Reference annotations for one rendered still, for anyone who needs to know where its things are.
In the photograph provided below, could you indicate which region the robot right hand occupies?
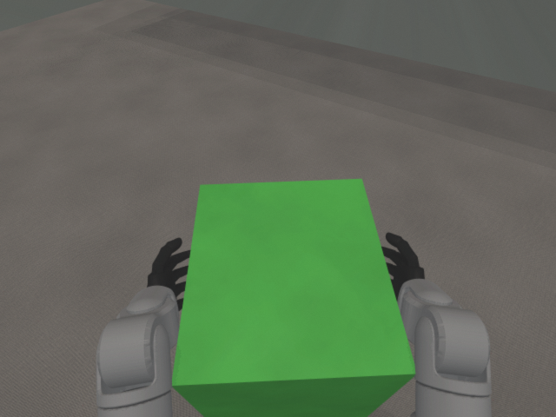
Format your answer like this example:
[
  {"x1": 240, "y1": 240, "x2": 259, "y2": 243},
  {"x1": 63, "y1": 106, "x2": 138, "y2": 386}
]
[{"x1": 381, "y1": 233, "x2": 425, "y2": 301}]

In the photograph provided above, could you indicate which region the right robot forearm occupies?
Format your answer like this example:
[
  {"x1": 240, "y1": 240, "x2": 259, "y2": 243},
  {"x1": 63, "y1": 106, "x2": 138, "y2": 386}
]
[{"x1": 397, "y1": 279, "x2": 492, "y2": 417}]

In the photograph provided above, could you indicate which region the carton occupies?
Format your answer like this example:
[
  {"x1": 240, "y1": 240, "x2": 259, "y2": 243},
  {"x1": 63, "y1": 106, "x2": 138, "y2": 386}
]
[{"x1": 172, "y1": 179, "x2": 415, "y2": 417}]

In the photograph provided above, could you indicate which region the robot left hand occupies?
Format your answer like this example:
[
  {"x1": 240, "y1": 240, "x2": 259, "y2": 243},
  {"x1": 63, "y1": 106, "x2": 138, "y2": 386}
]
[{"x1": 147, "y1": 238, "x2": 190, "y2": 311}]

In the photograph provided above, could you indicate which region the left robot forearm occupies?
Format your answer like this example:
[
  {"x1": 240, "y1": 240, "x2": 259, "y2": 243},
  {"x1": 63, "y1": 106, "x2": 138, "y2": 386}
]
[{"x1": 96, "y1": 286, "x2": 179, "y2": 417}]

